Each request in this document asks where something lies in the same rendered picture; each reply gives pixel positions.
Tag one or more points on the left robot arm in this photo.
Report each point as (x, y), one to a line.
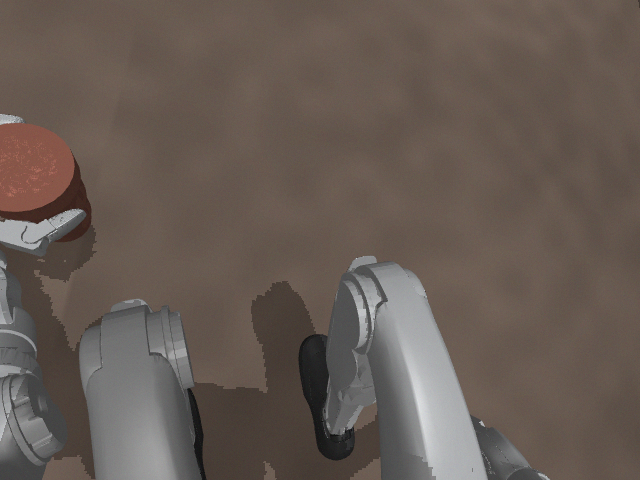
(32, 427)

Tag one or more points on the left robot hand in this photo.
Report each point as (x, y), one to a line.
(34, 238)

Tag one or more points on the cup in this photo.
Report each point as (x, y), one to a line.
(39, 177)

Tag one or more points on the left robot foot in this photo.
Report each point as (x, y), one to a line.
(198, 444)

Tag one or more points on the right robot foot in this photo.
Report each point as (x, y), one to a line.
(314, 378)

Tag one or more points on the right robot hand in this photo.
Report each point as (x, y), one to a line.
(501, 458)

